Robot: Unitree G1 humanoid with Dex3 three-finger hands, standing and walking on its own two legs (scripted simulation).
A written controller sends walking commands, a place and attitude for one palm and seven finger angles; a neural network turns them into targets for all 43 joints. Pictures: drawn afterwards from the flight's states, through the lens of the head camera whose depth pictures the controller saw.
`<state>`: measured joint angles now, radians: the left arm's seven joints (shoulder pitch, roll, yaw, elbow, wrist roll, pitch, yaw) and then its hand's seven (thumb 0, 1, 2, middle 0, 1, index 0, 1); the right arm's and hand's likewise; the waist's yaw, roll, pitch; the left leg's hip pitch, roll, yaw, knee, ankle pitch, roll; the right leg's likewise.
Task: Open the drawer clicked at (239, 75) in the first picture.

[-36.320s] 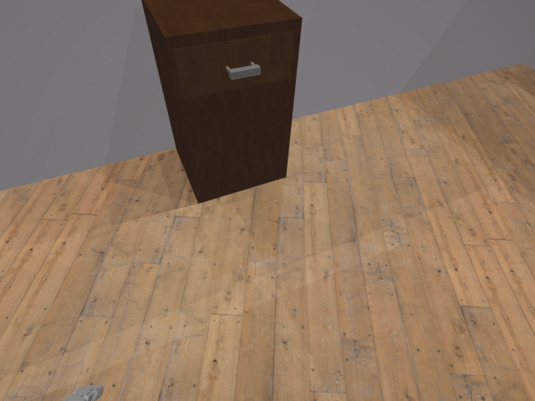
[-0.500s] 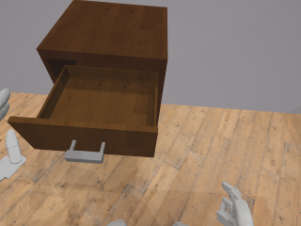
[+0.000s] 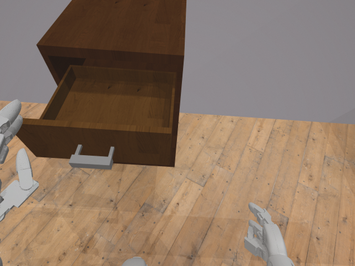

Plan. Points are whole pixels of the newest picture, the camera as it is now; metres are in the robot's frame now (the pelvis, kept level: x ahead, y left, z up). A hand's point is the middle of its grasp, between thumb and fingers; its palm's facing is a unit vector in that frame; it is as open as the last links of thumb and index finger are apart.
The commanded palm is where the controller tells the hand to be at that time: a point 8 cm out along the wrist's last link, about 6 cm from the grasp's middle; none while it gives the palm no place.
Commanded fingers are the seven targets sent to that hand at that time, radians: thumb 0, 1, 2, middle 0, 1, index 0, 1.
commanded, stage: step back with the hand held close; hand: left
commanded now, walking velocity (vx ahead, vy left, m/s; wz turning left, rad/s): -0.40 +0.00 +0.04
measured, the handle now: (93, 155) +0.39 +0.28 -0.09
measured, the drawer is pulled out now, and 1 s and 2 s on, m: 0.30 0.30 0.30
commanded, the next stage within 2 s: stop stepping back and stand still in 0.12 s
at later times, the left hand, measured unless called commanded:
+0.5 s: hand out of the picture +0.07 +0.19 +0.18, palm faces +0.35 -0.78 -0.52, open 7.4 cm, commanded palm +0.01 +0.24 +0.19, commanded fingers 0.00 0.90 0.90 -0.20 -0.30 -0.20 -0.30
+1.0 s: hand out of the picture +0.02 +0.19 +0.17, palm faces +0.44 -0.78 -0.44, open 7.4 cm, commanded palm -0.04 +0.23 +0.19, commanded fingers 0.00 0.90 0.90 -0.20 -0.30 -0.20 -0.30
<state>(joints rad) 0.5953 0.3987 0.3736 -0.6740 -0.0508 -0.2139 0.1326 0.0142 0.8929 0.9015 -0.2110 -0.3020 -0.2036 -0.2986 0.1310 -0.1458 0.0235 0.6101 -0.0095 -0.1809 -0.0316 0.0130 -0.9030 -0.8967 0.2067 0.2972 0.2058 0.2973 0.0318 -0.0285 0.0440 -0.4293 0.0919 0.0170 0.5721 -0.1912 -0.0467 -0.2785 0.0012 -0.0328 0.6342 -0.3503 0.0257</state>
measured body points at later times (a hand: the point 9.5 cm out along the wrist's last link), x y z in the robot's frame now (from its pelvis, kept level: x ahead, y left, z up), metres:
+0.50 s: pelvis -0.11 -0.05 +0.01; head -0.09 -0.03 +0.45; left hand +0.04 +0.23 +0.21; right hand +0.07 -0.27 -0.07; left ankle -0.10 +0.09 -0.73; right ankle -0.05 -0.12 -0.73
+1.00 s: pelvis -0.15 -0.06 +0.01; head -0.16 -0.06 +0.46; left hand -0.01 +0.23 +0.20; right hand +0.01 -0.30 -0.09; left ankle -0.17 +0.05 -0.71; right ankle -0.10 -0.13 -0.73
